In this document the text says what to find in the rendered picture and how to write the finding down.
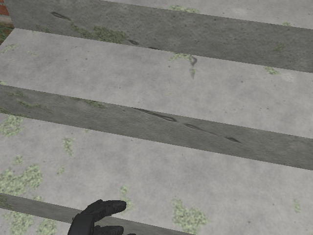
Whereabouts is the left robot hand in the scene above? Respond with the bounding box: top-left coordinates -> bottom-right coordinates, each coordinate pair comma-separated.
67,199 -> 136,235

